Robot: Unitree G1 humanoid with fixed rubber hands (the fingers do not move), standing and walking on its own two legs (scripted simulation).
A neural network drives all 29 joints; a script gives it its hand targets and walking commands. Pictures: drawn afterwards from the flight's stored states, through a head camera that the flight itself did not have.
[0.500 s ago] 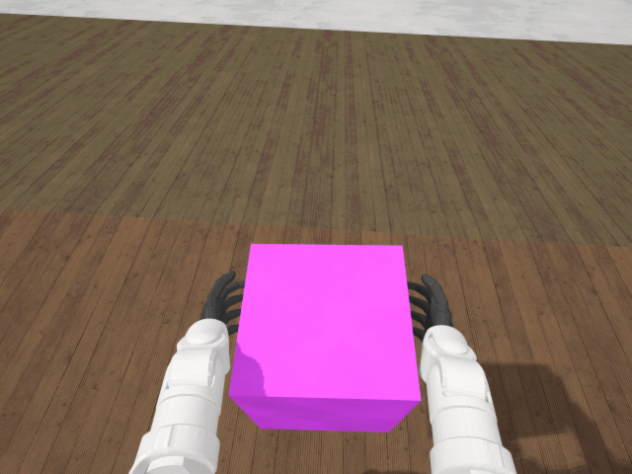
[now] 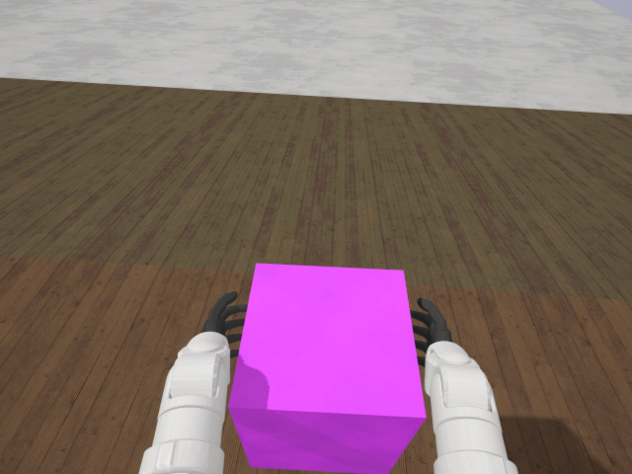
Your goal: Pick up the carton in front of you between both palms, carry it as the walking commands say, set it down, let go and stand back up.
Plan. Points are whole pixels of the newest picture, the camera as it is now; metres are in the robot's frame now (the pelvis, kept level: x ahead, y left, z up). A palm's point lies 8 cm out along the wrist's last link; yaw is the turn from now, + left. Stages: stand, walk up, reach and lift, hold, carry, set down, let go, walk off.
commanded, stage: reach and lift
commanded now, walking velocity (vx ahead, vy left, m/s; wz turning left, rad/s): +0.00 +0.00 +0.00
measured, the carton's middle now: (324, 372) +0.29 +0.00 -0.05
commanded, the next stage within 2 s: hold in 0.72 s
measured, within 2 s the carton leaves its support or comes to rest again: neither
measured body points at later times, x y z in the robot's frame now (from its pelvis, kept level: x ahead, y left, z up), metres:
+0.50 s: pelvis +0.01 +0.00 +0.00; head -0.03 +0.01 +0.45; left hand +0.31 +0.15 +0.02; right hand +0.31 -0.15 +0.03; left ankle +0.02 +0.14 -0.74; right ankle +0.01 -0.13 -0.74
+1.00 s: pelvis +0.01 +0.00 +0.01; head -0.04 +0.00 +0.45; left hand +0.31 +0.14 +0.05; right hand +0.30 -0.16 +0.05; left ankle +0.02 +0.14 -0.74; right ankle +0.01 -0.13 -0.74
